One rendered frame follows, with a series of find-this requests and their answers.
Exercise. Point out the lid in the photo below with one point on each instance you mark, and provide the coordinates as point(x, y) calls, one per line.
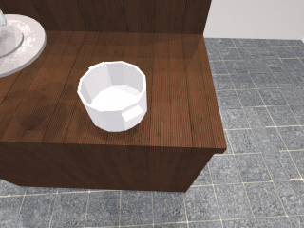
point(22, 40)

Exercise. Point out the pot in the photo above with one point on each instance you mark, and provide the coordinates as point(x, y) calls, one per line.
point(114, 95)

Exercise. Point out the table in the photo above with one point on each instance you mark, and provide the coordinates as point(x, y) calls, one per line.
point(47, 138)

